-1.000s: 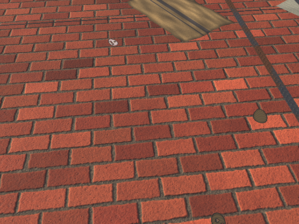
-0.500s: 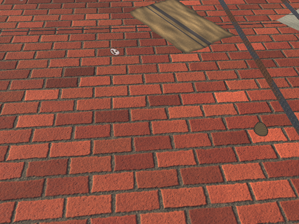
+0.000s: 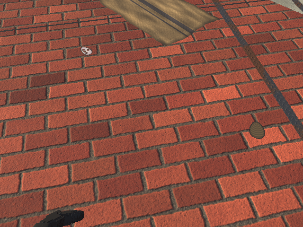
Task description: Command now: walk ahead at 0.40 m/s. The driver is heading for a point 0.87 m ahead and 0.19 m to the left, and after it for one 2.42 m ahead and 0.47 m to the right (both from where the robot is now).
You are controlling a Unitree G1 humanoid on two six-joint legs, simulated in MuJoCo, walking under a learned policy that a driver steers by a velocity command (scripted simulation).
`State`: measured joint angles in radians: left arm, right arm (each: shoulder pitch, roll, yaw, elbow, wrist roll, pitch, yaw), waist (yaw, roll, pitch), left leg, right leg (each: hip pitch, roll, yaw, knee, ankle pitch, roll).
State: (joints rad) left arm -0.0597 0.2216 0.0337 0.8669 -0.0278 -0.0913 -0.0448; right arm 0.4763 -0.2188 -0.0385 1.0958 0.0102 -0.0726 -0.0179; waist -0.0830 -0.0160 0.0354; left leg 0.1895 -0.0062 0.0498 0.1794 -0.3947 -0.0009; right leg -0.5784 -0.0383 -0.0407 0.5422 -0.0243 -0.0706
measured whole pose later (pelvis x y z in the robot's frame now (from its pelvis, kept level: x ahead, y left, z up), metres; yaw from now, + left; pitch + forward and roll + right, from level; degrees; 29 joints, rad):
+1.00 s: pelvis +0.22 -0.01 +0.01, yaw +0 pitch -1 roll +0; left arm 0.28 0.23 0.05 1.09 -0.02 -0.04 0.03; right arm 0.20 -0.21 -0.06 1.08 0.02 -0.04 -0.02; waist 0.01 -0.01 0.00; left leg -0.31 0.01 0.04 0.75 -0.44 0.06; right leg -0.15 0.00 -0.05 0.53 -0.37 -0.04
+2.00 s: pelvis +0.70 -0.01 +0.02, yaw +9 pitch +0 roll -2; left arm 0.31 0.22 0.06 1.06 0.02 -0.11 0.01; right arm 0.14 -0.25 -0.09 0.93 0.02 -0.06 0.00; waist 0.05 0.03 0.00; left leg -0.74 0.13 -0.07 0.87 0.03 0.05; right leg -0.01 0.05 -0.22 0.22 -0.23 -0.05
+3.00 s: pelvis +1.26 +0.02 +0.02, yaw -14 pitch +2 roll +1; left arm 0.30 0.24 0.08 0.87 -0.02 -0.07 -0.01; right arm 0.04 -0.28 -0.09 0.81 -0.01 -0.11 -0.02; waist 0.04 0.03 0.04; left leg -0.65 0.12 -0.07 0.96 -0.21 -0.03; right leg -0.21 0.11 0.05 0.36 -0.18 -0.11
